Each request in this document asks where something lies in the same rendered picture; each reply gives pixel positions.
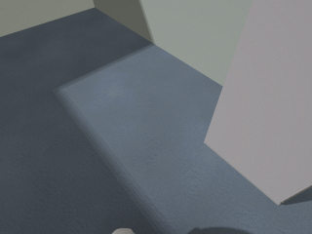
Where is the fridge door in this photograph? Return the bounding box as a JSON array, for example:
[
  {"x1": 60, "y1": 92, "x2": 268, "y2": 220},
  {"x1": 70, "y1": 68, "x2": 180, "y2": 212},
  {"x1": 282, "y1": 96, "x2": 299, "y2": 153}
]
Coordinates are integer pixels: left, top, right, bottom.
[{"x1": 204, "y1": 0, "x2": 312, "y2": 204}]

